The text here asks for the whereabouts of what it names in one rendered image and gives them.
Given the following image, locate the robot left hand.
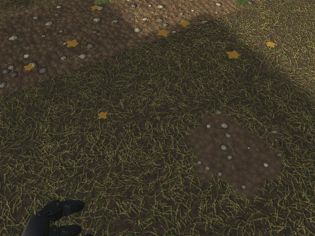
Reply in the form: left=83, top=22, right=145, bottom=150
left=21, top=200, right=94, bottom=236

